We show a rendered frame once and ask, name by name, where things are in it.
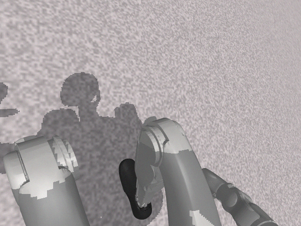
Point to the right robot hand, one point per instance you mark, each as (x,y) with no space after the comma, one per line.
(214,181)

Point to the right robot foot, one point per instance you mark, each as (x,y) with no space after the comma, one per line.
(128,180)

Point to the right robot arm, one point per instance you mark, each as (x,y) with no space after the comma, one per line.
(241,207)

